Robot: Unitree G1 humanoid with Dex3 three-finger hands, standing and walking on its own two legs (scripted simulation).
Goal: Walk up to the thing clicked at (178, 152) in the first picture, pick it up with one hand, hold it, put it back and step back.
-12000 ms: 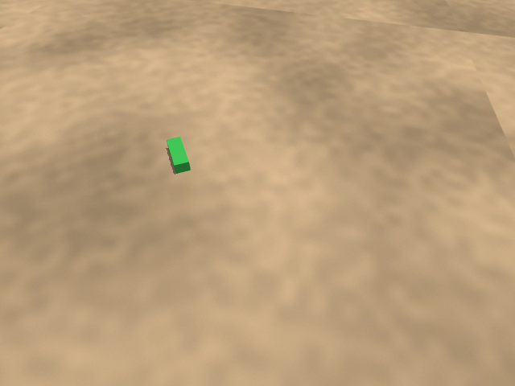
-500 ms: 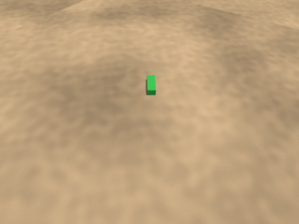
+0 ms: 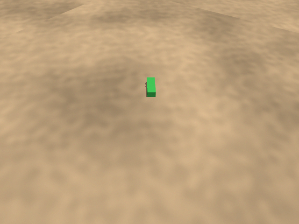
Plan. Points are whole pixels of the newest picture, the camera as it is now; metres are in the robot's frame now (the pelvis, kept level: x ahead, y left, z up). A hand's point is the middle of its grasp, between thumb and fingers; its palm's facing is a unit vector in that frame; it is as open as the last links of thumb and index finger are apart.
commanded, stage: stand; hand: left
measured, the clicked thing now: (151, 86) +1.43 -0.03 -0.75
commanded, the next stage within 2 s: walk up in 0.78 s
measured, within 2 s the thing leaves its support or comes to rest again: neither
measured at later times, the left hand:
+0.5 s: hand out of the picture +0.05 +0.26 -0.16, palm faces -0.03 -0.94 -0.35, open 7.4 cm
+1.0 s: hand out of the picture +0.11 +0.28 -0.14, palm faces -0.23 -0.88 -0.43, open 7.4 cm
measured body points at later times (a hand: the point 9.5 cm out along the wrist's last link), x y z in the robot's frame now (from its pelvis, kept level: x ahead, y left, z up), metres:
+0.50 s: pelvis -0.01 +0.00 +0.00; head +0.00 +0.00 +0.45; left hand +0.06 +0.30 -0.13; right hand +0.06 -0.30 -0.13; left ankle -0.01 +0.13 -0.75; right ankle +0.00 -0.14 -0.75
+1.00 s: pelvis +0.02 +0.00 -0.01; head +0.03 -0.03 +0.44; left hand +0.12 +0.32 -0.11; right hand +0.06 -0.34 -0.13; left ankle -0.01 +0.13 -0.75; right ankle +0.02 -0.13 -0.72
